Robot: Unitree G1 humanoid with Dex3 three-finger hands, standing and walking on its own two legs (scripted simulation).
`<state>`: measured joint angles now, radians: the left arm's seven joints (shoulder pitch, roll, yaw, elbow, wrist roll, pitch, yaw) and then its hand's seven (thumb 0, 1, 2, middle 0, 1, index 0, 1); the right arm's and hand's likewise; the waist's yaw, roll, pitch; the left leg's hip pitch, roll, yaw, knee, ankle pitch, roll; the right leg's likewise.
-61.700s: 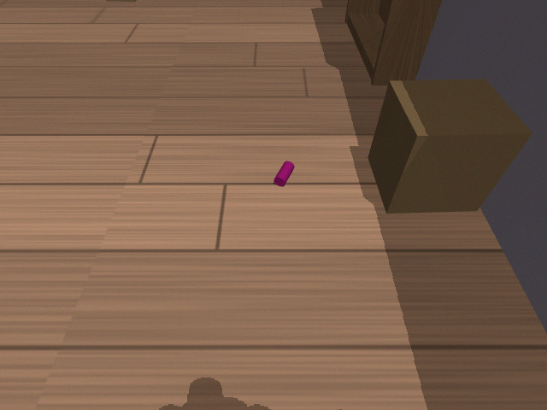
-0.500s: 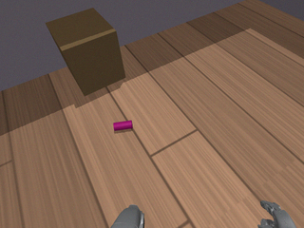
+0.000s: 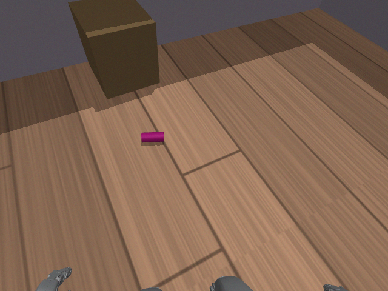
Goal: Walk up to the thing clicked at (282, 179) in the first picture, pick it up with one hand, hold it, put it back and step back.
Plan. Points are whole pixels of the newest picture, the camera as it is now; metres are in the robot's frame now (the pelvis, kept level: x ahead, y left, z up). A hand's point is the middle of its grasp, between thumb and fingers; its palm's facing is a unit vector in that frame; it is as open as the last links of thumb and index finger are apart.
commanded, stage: step back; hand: left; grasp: from above
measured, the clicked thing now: (152, 137) +1.02 +0.23 -0.73
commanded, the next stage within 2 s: stand in 1.28 s
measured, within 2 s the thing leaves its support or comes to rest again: neither
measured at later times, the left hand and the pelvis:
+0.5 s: hand out of the picture -0.04 +0.26 -0.14, palm faces +0.02 -0.91 -0.42, open 7.4 cm; pelvis -0.10 -0.02 +0.00, yaw +0 degrees
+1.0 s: hand out of the picture +0.00 +0.24 -0.15, palm faces +0.05 -0.92 -0.38, open 7.4 cm; pelvis -0.06 -0.03 +0.00, yaw +2 degrees
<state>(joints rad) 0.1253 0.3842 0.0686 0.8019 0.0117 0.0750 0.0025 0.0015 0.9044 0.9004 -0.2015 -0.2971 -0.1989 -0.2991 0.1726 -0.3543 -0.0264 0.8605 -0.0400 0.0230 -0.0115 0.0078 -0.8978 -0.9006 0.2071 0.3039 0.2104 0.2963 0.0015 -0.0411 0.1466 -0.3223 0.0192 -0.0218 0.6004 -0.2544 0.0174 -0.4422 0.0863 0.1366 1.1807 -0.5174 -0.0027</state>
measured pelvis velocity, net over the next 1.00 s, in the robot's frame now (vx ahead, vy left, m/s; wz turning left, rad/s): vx -0.06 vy -0.03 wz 0.04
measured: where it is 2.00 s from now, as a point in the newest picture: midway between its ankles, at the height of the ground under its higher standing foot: outside the picture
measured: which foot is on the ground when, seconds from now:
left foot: down 0.00-0.18, up 0.20-0.42, down 0.44-0.74, up 0.76-0.98, down 1.00-1.00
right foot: up 0.00-0.12, down 0.14-1.00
